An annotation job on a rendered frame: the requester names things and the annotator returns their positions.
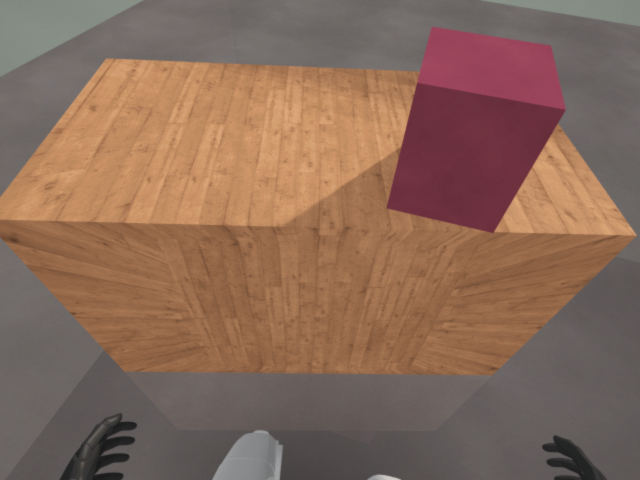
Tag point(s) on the right robot hand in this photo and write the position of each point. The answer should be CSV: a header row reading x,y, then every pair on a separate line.
x,y
579,464

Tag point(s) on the left robot thigh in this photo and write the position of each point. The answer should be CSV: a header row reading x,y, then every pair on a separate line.
x,y
255,456

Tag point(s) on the pedestal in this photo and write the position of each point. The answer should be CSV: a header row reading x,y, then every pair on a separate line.
x,y
215,217

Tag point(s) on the carton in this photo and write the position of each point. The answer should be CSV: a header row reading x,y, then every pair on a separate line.
x,y
483,109

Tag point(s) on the left robot hand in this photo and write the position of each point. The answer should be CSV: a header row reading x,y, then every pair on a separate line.
x,y
88,460

